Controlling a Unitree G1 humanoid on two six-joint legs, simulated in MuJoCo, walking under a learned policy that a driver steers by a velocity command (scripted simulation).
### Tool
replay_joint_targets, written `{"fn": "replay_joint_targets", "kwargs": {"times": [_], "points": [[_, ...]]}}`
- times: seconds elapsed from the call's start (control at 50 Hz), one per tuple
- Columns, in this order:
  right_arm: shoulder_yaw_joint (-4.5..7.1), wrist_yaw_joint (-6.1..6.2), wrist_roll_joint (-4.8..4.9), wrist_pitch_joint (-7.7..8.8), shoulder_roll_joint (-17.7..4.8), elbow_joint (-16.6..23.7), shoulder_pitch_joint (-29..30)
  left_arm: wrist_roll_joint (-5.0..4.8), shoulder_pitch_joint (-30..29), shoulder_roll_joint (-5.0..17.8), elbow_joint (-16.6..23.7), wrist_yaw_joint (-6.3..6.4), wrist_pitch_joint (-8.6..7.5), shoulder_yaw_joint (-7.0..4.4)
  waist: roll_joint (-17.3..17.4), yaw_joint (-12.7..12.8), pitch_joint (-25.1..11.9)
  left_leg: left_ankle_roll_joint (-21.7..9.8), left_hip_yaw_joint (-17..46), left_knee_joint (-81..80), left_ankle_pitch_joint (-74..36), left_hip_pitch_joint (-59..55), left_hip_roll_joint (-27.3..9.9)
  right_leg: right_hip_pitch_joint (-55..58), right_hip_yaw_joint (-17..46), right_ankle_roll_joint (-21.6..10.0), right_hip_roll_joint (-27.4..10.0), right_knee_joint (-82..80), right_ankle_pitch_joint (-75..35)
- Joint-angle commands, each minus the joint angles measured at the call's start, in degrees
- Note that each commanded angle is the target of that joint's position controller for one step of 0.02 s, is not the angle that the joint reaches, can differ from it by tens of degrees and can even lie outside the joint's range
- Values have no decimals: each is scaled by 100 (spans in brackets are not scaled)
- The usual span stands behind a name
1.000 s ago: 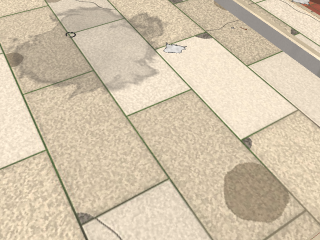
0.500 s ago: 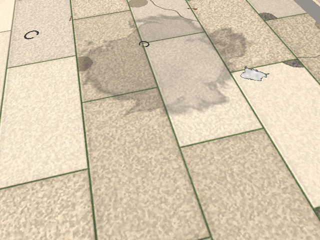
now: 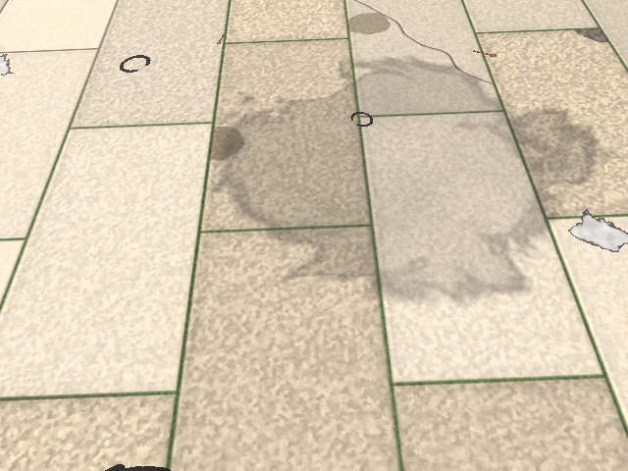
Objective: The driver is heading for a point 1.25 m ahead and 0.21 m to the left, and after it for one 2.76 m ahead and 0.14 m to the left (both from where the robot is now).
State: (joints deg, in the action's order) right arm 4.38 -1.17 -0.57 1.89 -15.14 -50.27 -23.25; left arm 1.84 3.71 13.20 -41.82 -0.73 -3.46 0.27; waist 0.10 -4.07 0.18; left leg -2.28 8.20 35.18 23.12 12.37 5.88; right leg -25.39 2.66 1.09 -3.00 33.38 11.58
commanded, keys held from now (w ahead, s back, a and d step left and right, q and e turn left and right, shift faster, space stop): w+q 0.58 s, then w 0.22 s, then w+e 0.20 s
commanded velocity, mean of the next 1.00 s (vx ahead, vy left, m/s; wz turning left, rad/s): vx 0.50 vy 0.00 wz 0.42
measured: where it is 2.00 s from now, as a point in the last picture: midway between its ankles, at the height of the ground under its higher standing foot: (216, 285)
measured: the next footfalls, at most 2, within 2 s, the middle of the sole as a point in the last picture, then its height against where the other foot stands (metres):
left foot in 0.50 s outside the picture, level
right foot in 1.06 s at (262, 391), level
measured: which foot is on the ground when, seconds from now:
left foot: down 0.00-0.00, up 0.02-0.48, down 0.50-1.00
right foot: down 0.00-0.52, up 0.54-1.00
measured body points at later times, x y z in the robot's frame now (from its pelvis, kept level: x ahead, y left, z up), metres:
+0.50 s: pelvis +0.21 +0.02 +0.00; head +0.24 +0.04 +0.45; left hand +0.10 +0.26 -0.14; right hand +0.50 -0.13 -0.08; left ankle +0.29 +0.12 -0.72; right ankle +0.09 -0.14 -0.72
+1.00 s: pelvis +0.46 +0.12 +0.01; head +0.48 +0.14 +0.46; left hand +0.52 +0.41 -0.10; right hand +0.55 -0.13 -0.13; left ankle +0.29 +0.12 -0.72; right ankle +0.65 +0.09 -0.70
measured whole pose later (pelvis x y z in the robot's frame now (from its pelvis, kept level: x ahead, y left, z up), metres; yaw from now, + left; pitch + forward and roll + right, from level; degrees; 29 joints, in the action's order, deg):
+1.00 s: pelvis +0.46 +0.12 +0.01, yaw +24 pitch +1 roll +1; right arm 2.1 0.4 -1.3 4.3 -14.2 -52.6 -23.7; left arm 1.5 6.2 14.0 -43.6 -2.5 -1.0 -2.0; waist -1.8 -2.6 1.9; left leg -5.6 0.7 8.5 18.3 -8.7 6.7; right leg -33.5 -3.7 -3.7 -2.4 35.2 3.1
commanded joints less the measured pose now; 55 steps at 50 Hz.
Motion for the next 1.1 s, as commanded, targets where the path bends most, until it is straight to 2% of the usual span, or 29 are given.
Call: {"fn": "replay_joint_targets", "kwargs": {"times": [0.02,0.04,0.06,0.08,0.12,0.18,0.28,0.34,0.42,0.46,0.48,0.5,0.52,0.54,0.56,0.58,0.6,0.64,0.66,0.7,0.76,0.8,0.94,0.98,1.0,1.04,1.06,1.08,1.1], "points": [[40,0,80,174,-50,803,318,146,2099,1750,-178,170,-64,-515,-2023,930,-993,-226,-314,2575,1173,2818,353,3392,3415,-693,-2285,-1983,2358],[74,3,-77,93,-388,744,175,58,1760,1605,-128,196,26,-533,-1672,699,-697,-262,-329,3303,1058,3254,-156,2844,4150,-1033,-2393,-2311,3616],[116,-31,-144,41,-540,690,422,-6,1328,1149,-10,181,33,-443,-995,619,-26,-277,-317,3491,501,3371,-423,2332,3472,-978,-2069,-2327,3682],[120,-93,-144,25,-502,676,584,-33,1026,914,-3,153,16,-399,-766,523,310,-220,-341,3254,-1,3212,-609,1909,2475,-838,-1695,-2313,2681],[123,-191,-152,-52,-433,595,569,-20,990,720,-68,176,-52,-365,-936,427,256,-57,-461,3038,-579,2747,-797,1711,1184,-704,-1234,-2370,966],[89,-252,-129,-135,-343,704,868,-61,1369,693,-264,143,-175,-399,-645,430,56,57,-491,2966,-1038,2828,-839,2031,440,-830,-1221,-2343,-559],[-11,-327,-130,-170,-239,1014,1706,-59,1738,753,-465,120,-184,-449,-574,562,153,157,-655,1987,-1695,3098,-946,2396,-310,-931,-1313,-2447,-1057],[-90,-409,-133,-155,-180,1196,2205,-49,1775,865,-532,111,-182,-488,-612,632,345,62,-920,1048,-1968,2665,-988,2291,-756,-862,-1314,-2445,-1176],[-107,-421,-170,-154,-253,1394,2590,-34,2028,1048,-691,127,-101,-548,-669,735,451,-237,-1408,285,-1310,2155,-806,2626,-1161,-744,-1404,-2092,-1929],[-69,-352,-207,-144,-323,1363,2366,-39,2111,1195,-773,148,-20,-577,-705,604,259,-467,-1653,17,-738,1596,-460,2867,-1442,-671,-1404,-1258,-3699],[-18,-297,-234,-105,-397,1217,1836,-60,2138,1258,-798,157,21,-582,-637,366,-73,-611,-1733,-217,-681,944,-194,2875,-1598,-641,-1350,-349,-4501],[79,-214,-277,-42,-534,889,858,-83,2122,1233,-769,159,59,-555,-339,-63,-665,-791,-1663,-615,-941,-370,14,2373,-1793,-493,-1186,1011,-4283],[260,-111,-319,-25,-1119,753,71,-127,2207,914,-507,121,55,-456,504,-336,-1415,-1214,136,-916,180,-2152,-1219,672,-1816,-241,-942,2878,-2207],[379,-50,-79,-70,-1713,887,217,-65,1921,619,-33,36,-6,-419,1593,-61,-1754,-1844,3247,-1793,-85,-3123,-2601,-1386,-1174,65,187,4495,1912],[365,8,-19,-127,-1599,862,43,-2,1218,1053,89,26,-31,-496,624,-348,-1382,-1826,2898,-1919,-997,-2956,-2515,-1961,-302,6,-3,4690,1554],[291,66,-1,-119,-1313,762,264,-93,1100,875,104,10,-84,-440,376,-134,-712,-1743,2032,-1815,-1754,-2326,-2351,-1983,-222,-65,-249,4416,1040],[185,90,0,-85,-936,751,552,-117,1297,782,-48,19,-107,-405,104,174,-281,-1475,1387,-1891,-2478,-1514,-2044,-1558,-208,-107,-465,3765,771],[52,100,15,22,-602,794,984,51,1660,737,-224,3,69,-400,191,576,-157,-1251,719,-2076,-3000,-686,-1590,-790,-181,-81,-562,3246,694],[26,80,24,93,-562,776,951,89,1744,713,-271,-22,156,-403,241,616,-207,-1268,599,-2156,-3236,-529,-1514,-616,-250,-63,-502,3169,618],[34,52,47,183,-633,623,731,76,1612,630,-254,-70,234,-400,218,629,-99,-1275,415,-2391,-3231,-390,-1414,-689,-326,-17,-457,2816,280],[23,50,52,220,-668,436,364,58,895,584,-65,-92,247,-390,215,427,242,-1180,351,-2650,-3048,-551,-1383,-1211,-352,40,-483,2071,-398],[13,53,53,241,-672,350,187,43,517,564,30,-106,229,-381,240,304,296,-1079,280,-2656,-3136,-787,-1367,-1362,-363,32,-432,1565,-822],[-57,146,-70,301,-640,-12,-294,-45,-378,494,306,-184,168,-307,261,33,576,-861,-279,-2709,-3776,-1752,-1660,-1365,-561,-401,-102,336,-1097],[-62,210,-100,300,-694,-73,-196,-46,-275,512,304,-189,144,-314,256,155,581,-754,-515,-2471,-4591,-1934,-1758,-1019,-633,-601,113,71,-727],[-64,237,-112,307,-745,-82,-95,-46,-64,535,242,-164,138,-331,311,273,456,-674,-670,-2143,-5558,-1970,-1753,-609,-747,-717,307,-9,-482],[-50,266,-164,276,-868,-126,-27,-34,918,715,-70,-85,104,-430,405,689,-152,-523,-922,-682,-7135,-2084,-1676,520,-952,-952,746,-175,-44],[-52,272,-134,255,-912,-88,66,25,1795,835,-330,-49,57,-499,309,1113,-614,-412,-1132,569,-6643,-1527,-1529,1721,-760,-1145,689,-542,-285],[-138,262,-28,298,-691,164,2,134,2597,1417,-460,19,50,-665,-370,1305,-1263,-224,-1417,2513,-4667,31,-1140,3335,1028,-1668,-580,-624,90],[-133,174,32,346,-510,257,-246,-26,2484,1658,-483,-4,105,-748,-1621,927,-1735,15,-1138,4395,329,1907,151,4368,4036,-2489,-1757,-1432,-394]]}}
Velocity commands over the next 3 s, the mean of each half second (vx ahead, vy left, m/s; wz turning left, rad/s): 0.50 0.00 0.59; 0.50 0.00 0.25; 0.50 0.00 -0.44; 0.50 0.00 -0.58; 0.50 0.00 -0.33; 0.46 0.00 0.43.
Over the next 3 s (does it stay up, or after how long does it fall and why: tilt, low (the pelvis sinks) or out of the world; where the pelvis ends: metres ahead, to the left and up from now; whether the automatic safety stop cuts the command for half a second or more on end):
stays up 1.52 0.11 0.02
